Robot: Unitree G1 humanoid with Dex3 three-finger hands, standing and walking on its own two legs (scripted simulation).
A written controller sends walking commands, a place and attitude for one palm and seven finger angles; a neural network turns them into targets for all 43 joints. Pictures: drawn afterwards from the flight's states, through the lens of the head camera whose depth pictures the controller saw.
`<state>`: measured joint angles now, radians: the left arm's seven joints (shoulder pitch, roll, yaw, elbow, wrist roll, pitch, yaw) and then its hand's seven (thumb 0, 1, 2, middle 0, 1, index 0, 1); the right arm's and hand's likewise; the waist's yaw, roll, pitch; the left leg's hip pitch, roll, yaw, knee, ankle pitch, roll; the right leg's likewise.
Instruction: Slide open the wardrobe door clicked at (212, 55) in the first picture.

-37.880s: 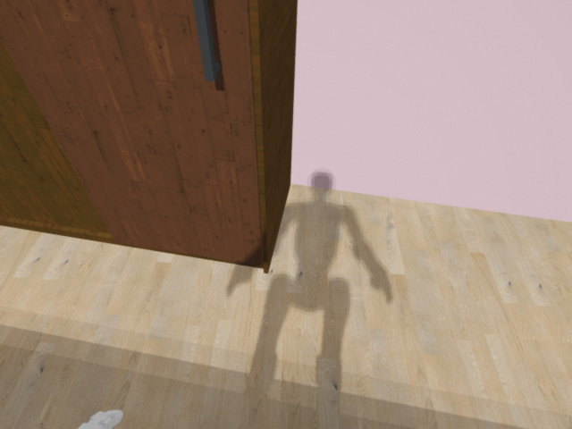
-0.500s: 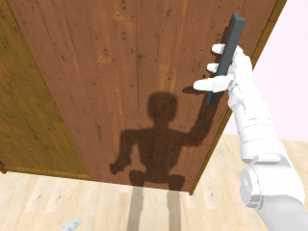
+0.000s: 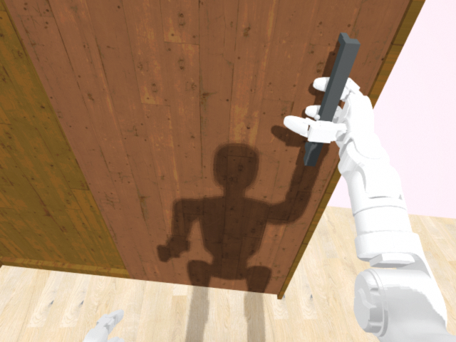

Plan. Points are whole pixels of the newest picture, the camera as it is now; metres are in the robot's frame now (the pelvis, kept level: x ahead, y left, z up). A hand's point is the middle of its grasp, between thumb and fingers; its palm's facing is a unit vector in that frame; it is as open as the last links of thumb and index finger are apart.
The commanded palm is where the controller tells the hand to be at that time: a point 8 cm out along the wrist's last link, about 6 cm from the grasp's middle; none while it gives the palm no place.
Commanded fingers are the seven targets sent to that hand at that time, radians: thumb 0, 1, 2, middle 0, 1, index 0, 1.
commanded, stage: grip the handle and tug to test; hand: right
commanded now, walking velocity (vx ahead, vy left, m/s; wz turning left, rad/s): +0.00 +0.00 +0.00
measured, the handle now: (324, 106) +0.48 -0.13 +0.21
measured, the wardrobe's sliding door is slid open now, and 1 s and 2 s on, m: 0.00 0.00 0.00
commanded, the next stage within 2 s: tug the door sideways, standing still in 1.06 s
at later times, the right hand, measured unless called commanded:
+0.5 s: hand (318, 116) +0.43 -0.11 +0.23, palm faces +0.07 +1.00 +0.00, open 5.7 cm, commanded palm +0.41 -0.14 +0.22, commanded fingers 0.00 -0.90 -0.90 0.45 1.40 0.45 1.40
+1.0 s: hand (317, 118) +0.43 -0.11 +0.22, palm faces +0.05 +1.00 +0.01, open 5.9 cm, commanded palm +0.38 -0.15 +0.22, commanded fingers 0.00 -0.90 -0.90 0.45 1.40 0.45 1.40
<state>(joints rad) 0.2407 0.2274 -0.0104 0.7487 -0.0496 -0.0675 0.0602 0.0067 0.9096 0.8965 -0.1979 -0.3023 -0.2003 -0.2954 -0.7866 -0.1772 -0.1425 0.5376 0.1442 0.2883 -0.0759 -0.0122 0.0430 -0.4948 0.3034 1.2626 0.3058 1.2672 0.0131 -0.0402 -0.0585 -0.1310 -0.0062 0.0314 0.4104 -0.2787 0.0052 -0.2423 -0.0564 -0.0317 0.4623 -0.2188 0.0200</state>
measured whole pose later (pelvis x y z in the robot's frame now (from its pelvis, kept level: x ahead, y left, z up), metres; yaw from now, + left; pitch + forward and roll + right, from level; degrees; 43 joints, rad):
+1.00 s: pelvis +0.01 +0.00 +0.00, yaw +2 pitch -1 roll +0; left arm 0.23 0.23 -0.01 0.71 -0.05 -0.03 0.06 0.01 0.91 0.90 -0.20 -0.30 -0.20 -0.30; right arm -0.68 -0.19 -0.17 0.37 0.15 0.36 -0.07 0.00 -0.76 -0.77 0.29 1.38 0.29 1.34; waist 0.02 -0.04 -0.06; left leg -0.10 -0.01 0.00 0.38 -0.27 0.01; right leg -0.19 -0.06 -0.06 0.43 -0.22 0.02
